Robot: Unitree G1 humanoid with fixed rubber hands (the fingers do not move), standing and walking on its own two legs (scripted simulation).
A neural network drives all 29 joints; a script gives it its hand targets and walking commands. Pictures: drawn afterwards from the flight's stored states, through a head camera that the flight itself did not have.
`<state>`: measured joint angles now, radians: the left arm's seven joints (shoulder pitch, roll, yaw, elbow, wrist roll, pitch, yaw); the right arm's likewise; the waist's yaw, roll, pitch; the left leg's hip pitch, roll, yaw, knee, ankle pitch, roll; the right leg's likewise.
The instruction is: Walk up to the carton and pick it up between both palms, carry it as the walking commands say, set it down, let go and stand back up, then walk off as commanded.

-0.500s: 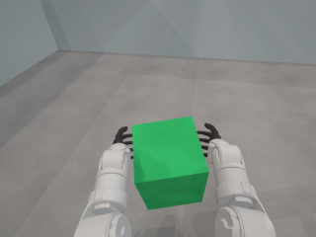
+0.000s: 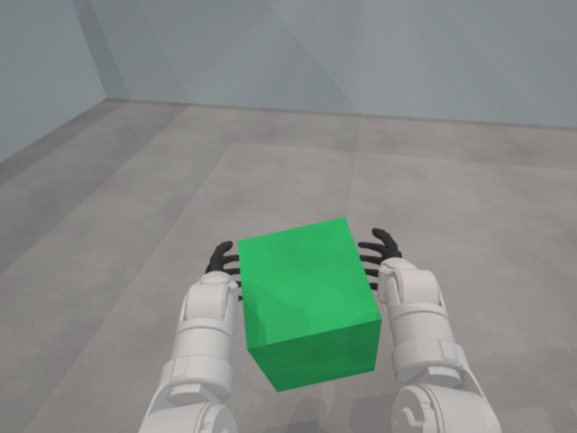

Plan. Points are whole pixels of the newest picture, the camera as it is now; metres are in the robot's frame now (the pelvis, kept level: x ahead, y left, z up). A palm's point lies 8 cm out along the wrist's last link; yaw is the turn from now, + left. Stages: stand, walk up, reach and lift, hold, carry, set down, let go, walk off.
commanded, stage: reach and lift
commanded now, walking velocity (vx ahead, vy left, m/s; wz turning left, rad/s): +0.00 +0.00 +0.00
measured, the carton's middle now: (309, 309) +0.32 -0.02 -0.01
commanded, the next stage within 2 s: hold in 0.16 s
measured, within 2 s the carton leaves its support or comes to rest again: neither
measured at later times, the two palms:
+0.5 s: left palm (219, 286) +0.31 +0.11 +0.07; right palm (394, 285) +0.30 -0.15 +0.06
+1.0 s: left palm (218, 284) +0.31 +0.11 +0.08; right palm (392, 288) +0.30 -0.15 +0.06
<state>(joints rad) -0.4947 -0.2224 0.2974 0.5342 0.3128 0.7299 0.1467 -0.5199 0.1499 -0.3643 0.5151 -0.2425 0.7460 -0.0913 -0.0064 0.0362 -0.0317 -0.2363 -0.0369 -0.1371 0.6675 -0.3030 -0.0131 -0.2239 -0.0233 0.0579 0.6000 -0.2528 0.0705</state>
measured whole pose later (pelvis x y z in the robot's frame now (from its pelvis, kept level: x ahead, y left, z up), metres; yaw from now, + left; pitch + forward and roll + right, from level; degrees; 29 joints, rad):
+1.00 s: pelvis +0.00 +0.00 +0.00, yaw +0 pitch -8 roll -1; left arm -0.49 -0.23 0.29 0.52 0.31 0.71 0.16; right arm -0.46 0.16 -0.34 0.51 -0.24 0.76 -0.09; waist -0.01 0.03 -0.03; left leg -0.23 -0.04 -0.14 0.66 -0.30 -0.01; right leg -0.22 -0.02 0.06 0.60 -0.25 0.07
